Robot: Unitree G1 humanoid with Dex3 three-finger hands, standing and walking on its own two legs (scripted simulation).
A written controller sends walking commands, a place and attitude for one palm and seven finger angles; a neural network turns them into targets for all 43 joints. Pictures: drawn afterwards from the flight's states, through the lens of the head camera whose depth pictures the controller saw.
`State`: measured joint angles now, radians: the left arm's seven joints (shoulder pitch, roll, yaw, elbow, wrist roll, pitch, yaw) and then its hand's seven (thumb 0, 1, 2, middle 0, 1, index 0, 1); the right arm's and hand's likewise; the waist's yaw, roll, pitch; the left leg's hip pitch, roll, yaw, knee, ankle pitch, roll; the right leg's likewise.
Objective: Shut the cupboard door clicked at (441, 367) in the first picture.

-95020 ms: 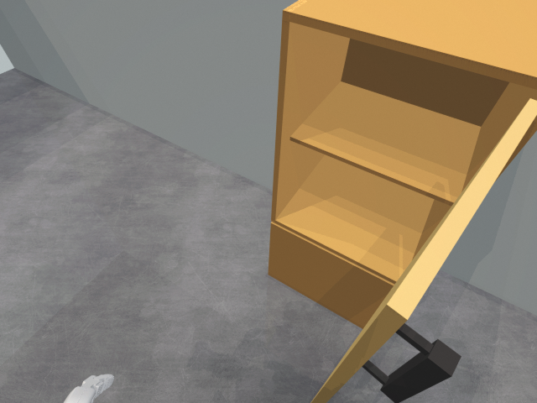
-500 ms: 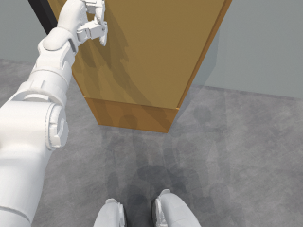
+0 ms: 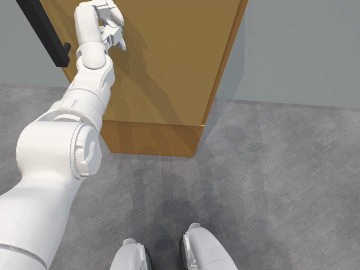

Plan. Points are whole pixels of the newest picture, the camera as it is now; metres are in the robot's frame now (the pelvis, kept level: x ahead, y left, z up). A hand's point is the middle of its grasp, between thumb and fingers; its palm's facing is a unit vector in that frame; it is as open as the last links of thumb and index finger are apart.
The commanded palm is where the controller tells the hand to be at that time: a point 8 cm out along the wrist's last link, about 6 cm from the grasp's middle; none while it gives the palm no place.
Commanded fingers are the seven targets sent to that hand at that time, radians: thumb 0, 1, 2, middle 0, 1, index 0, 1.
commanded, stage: pull the fist back off the door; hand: left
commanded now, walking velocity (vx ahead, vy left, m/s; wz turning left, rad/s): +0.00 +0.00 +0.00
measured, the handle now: (49, 26) +0.62 +0.15 +0.13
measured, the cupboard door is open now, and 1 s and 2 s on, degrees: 0 0 0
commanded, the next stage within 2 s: draw the hand back to the body in 0.44 s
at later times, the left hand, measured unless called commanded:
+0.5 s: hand (117, 48) +0.53 +0.02 +0.14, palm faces +0.01 -1.00 -0.02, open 3.1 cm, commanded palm +0.51 +0.06 +0.14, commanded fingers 0.00 0.90 0.90 -1.30 -1.50 -1.30 -1.50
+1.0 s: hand (64, 93) +0.41 +0.10 +0.18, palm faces +0.00 -1.00 -0.01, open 3.1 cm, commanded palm +0.38 +0.16 +0.18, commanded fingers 0.00 0.90 0.90 -1.22 -1.41 -1.22 -1.41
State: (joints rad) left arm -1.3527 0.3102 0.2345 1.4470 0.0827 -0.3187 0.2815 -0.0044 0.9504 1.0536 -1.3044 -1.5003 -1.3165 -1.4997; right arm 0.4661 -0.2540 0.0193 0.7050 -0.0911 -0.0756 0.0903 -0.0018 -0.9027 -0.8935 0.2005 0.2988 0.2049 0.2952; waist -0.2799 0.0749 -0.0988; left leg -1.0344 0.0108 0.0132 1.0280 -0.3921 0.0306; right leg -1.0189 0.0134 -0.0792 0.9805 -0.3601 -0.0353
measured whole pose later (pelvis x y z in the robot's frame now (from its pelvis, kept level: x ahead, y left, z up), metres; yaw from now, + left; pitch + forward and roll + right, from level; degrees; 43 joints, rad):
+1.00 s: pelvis +0.05 -0.01 +0.06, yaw +1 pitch +4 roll +0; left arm -0.29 0.13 0.03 0.36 -0.17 -0.11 -0.01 0.02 0.90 0.91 -1.30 -1.50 -1.30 -1.50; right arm 0.25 -0.27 0.00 0.60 0.05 0.02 -0.03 0.01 -0.90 -0.89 0.20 0.30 0.20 0.29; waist 0.01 0.06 -0.07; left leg -0.38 0.00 0.00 0.66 -0.35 0.01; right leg -0.38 0.03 -0.07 0.64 -0.33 -0.05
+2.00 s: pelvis +0.06 +0.02 +0.08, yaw +2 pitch -4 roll -1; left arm 0.44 0.31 0.32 -0.35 -0.07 -0.04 0.12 0.02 0.89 0.90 -0.24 -0.33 -0.24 -0.33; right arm 0.18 -0.24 0.02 0.63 0.01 -0.08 -0.08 0.01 -0.90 -0.89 0.20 0.30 0.20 0.30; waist 0.08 0.08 0.01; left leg -0.11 -0.04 0.00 0.42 -0.24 0.05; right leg -0.10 -0.01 -0.06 0.39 -0.23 0.00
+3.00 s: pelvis -0.03 +0.02 +0.05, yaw +2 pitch -1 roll -2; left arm 0.50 0.41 0.43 -0.48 -0.01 -0.20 0.15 0.02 0.88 0.90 -0.22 -0.30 -0.22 -0.30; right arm 0.26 -0.23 0.01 0.55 0.01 -0.03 -0.09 0.01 -0.90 -0.89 0.20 0.30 0.21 0.30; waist 0.00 0.00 -0.01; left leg -0.43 -0.02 0.02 0.69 -0.26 0.07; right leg -0.40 0.01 -0.04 0.62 -0.21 0.01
